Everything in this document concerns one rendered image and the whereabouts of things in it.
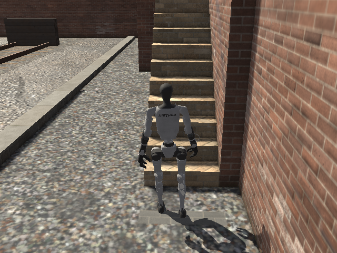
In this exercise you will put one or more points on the stairs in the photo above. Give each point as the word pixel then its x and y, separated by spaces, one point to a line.
pixel 181 57

